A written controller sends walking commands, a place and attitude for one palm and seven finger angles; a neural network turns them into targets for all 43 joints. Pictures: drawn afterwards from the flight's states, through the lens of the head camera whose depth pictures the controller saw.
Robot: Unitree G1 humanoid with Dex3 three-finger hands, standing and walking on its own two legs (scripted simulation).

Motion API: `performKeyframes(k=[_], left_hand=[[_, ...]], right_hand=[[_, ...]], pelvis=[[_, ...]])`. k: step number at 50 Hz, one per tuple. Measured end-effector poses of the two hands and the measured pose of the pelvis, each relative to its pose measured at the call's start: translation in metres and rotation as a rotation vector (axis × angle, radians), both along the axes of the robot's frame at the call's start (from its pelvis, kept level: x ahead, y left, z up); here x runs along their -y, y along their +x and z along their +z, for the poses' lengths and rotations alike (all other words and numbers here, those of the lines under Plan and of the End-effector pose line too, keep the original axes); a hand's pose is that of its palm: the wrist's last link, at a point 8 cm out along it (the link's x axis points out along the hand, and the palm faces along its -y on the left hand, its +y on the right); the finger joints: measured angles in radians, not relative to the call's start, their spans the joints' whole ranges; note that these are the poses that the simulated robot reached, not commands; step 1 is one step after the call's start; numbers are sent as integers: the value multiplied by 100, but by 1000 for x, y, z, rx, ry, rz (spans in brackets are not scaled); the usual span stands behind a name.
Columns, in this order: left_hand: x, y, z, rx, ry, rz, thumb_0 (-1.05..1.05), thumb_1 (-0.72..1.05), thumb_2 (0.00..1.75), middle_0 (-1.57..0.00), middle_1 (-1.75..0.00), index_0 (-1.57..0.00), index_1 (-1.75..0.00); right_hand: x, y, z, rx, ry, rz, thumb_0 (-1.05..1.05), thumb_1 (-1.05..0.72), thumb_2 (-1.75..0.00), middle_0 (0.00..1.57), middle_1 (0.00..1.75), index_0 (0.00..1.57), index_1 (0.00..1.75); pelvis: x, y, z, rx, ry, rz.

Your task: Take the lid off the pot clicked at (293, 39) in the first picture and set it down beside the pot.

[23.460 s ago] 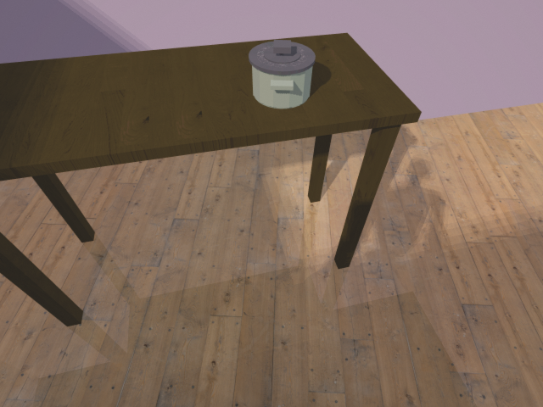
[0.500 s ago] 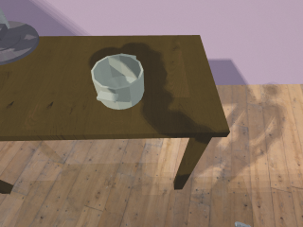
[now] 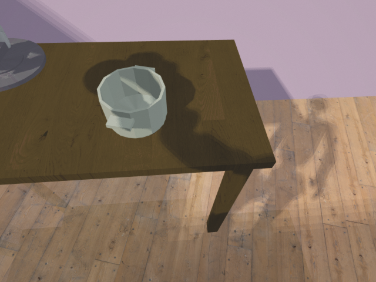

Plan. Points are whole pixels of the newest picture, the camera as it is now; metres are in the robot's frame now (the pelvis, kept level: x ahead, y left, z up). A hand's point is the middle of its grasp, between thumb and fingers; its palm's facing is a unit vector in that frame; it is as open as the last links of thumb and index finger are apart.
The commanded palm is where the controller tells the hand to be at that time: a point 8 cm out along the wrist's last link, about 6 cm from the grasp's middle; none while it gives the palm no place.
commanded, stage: lower the lid onto the table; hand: left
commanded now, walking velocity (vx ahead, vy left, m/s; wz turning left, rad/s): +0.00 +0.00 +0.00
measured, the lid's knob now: out of the picture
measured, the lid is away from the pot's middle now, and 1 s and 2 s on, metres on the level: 0.23 0.24 0.23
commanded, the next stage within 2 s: none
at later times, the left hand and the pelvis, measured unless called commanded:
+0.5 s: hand out of the picture +0.45 +0.34 +0.20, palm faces -0.34 -0.19 -0.92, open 7.7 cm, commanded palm +0.48 +0.34 +0.27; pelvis +0.00 +0.00 +0.00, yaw +1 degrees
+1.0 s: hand out of the picture +0.46 +0.33 +0.17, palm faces -0.40 -0.21 -0.89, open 7.7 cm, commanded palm +0.49 +0.34 +0.24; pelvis +0.00 +0.00 -0.01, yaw -1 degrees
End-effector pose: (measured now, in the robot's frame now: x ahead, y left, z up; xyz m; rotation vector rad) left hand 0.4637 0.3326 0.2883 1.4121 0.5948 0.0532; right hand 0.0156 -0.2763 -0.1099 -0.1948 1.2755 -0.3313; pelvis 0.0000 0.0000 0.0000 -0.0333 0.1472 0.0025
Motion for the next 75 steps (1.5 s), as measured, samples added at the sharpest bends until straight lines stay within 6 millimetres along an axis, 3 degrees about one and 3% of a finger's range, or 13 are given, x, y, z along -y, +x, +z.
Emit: performKeyframes(k=[8,23,30,37,50,75], left_hand=[[-4,4,-5,9,-20,8,7,39,81,-109,-116,-50,-90],[-11,-8,-28,-40,2,21,7,40,81,-109,-116,-50,-90],[-4,-10,-36,-58,-15,13,7,40,81,-109,-116,-49,-90],[0,-6,-53,-86,-25,-4,7,40,81,-109,-116,-49,-90],[-6,4,-64,-95,-35,-3,7,40,81,-109,-116,-49,-90],[-18,3,-100,-140,-47,-23,7,40,81,-109,-116,-49,-90]], right_hand=[[-3,15,-2,27,23,0,0,-91,-90,20,30,20,30],[-5,40,-3,65,24,48,0,-91,-90,20,30,20,30],[-2,33,-3,62,15,39,0,-91,-90,20,30,20,30],[1,13,-3,33,-9,11,0,-91,-90,20,30,20,30],[1,-21,-4,-44,-28,-46,0,-91,-90,21,30,20,30],[-2,-4,-5,-25,-49,-35,0,-91,-90,21,30,20,30]], pelvis=[[-1,5,-1,-12,0,-5],[1,1,-3,-21,-3,14],[2,-3,-5,-16,-4,14],[2,-6,-5,-20,-6,5],[0,-3,-7,-42,-9,-11],[-4,-2,-13,-71,-20,-13]])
